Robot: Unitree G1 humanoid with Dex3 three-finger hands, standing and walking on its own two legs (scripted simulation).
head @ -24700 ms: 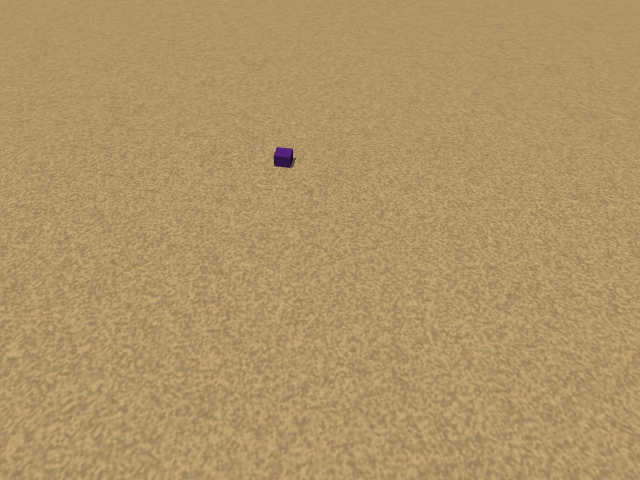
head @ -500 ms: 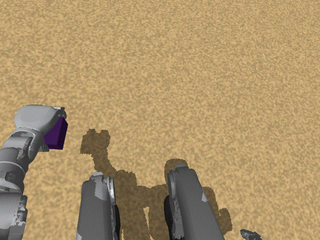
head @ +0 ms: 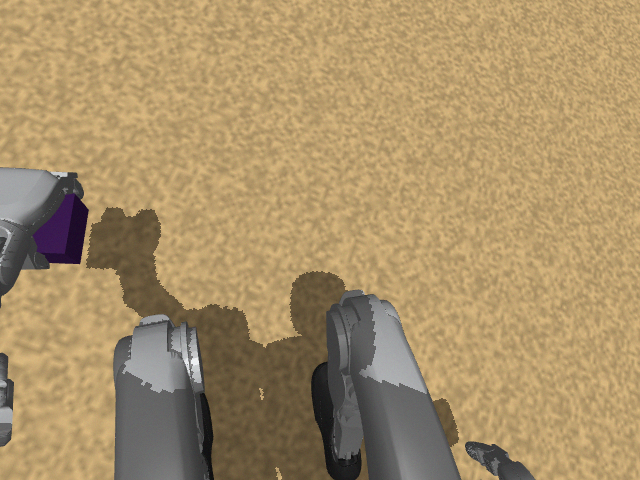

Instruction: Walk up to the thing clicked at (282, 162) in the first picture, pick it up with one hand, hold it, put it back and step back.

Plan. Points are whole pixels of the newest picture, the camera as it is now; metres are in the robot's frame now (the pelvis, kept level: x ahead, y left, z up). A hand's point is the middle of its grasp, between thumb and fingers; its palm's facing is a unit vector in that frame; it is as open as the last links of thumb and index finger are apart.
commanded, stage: crouch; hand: left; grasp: from above
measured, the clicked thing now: (41, 228) +0.45 +0.30 -0.19
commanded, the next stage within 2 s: lower in 0.42 s
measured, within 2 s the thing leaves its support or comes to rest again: rests again in 1.82 s
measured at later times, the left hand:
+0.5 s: hand (46, 231) +0.45 +0.30 -0.21, palm faces -0.47 +0.02 -0.88, open 10.5 cm
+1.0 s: hand (64, 242) +0.45 +0.30 -0.27, palm faces -0.47 -0.01 -0.88, open 10.5 cm
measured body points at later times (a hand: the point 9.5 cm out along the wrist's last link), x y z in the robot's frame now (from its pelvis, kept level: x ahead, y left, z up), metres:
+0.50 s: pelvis +0.00 +0.00 -0.05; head +0.24 +0.07 +0.32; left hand +0.47 +0.30 -0.16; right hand +0.04 -0.28 -0.16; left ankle +0.08 +0.12 -0.36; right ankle +0.09 -0.13 -0.36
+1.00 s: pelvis +0.00 +0.00 -0.09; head +0.24 +0.09 +0.28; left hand +0.47 +0.30 -0.22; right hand +0.04 -0.28 -0.18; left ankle +0.08 +0.12 -0.36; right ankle +0.09 -0.13 -0.36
